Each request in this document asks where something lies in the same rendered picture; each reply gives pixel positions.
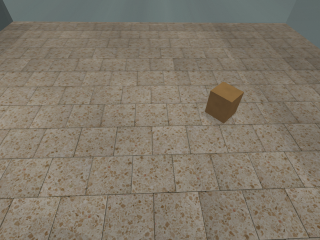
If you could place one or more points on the carton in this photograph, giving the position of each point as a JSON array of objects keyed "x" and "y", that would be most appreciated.
[{"x": 223, "y": 101}]

